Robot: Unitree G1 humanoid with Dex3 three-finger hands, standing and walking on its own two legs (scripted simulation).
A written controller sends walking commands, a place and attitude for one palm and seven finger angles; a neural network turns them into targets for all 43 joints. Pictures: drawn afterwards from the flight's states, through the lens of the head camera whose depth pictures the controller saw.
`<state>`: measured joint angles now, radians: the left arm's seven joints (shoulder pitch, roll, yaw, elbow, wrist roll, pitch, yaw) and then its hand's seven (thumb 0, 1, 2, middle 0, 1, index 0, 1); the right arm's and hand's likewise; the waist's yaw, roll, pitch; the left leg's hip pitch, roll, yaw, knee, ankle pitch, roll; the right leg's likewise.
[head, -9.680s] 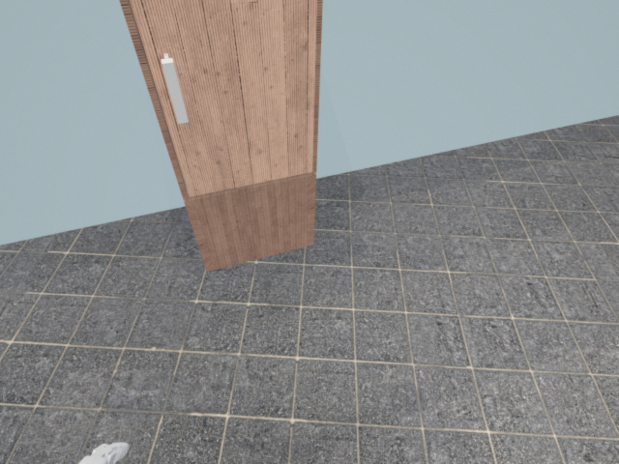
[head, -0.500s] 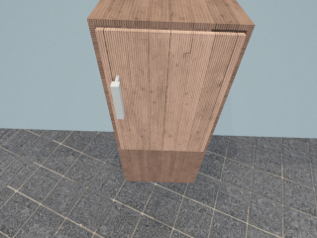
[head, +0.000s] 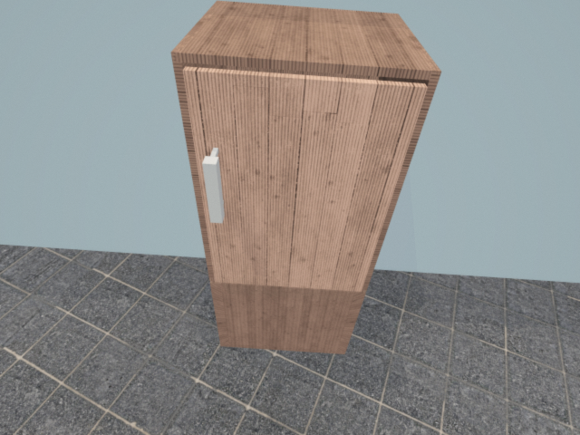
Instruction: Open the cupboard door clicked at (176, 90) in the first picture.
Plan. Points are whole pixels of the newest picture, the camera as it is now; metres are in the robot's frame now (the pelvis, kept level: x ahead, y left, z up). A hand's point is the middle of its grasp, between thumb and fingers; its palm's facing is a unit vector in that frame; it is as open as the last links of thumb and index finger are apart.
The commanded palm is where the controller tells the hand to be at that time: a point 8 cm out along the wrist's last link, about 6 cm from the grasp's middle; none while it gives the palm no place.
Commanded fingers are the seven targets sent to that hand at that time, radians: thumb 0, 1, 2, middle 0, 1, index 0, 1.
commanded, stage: look again from close up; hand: left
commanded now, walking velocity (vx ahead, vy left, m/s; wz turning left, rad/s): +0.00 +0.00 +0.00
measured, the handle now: (216, 185) +0.58 +0.19 +0.03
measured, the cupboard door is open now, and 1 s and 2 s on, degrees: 0 0 0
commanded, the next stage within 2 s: shuffle to correct the standing spot in 0.16 s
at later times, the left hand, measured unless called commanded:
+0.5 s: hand out of the picture -0.05 +0.20 -0.17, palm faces +0.01 -0.99 -0.16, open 7.4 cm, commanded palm none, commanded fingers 0.00 0.90 0.90 -0.20 -0.30 -0.20 -0.30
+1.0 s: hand out of the picture +0.00 +0.17 -0.19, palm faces +0.02 -1.00 -0.08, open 7.4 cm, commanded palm none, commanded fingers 0.00 0.90 0.90 -0.20 -0.30 -0.20 -0.30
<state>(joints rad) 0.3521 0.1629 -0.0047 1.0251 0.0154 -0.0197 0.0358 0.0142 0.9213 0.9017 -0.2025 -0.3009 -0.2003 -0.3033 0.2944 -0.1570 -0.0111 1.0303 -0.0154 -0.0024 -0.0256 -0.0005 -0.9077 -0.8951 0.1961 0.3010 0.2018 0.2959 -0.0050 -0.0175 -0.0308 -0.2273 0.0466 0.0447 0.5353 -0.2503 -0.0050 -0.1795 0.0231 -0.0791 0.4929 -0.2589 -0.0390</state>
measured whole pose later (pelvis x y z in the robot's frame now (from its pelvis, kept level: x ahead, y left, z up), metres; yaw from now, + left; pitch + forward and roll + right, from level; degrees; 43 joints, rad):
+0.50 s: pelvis -0.02 +0.03 +0.01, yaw -1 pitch -2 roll -1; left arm 0.40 0.15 0.02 1.05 0.03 0.03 0.01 0.01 0.91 0.90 -0.20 -0.30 -0.20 -0.30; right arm 0.35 -0.15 -0.02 1.08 -0.02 0.03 -0.02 0.00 -0.91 -0.89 0.20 0.30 0.20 0.30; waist -0.01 0.00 -0.01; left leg -0.25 0.02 0.08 0.47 -0.21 0.05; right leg -0.25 -0.01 -0.07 0.57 -0.36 -0.01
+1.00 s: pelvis +0.04 +0.03 +0.00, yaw -3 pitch -1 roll -1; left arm 0.40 0.10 0.03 1.07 0.03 0.02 0.02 0.01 0.91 0.90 -0.20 -0.30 -0.20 -0.30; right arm 0.28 -0.12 -0.03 1.05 -0.03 -0.03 -0.05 0.01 -0.94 -0.89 0.20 0.30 0.20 0.30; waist 0.01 -0.05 0.02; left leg -0.28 0.06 0.18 0.59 -0.30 0.05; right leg -0.25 -0.01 -0.09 0.74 -0.47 -0.01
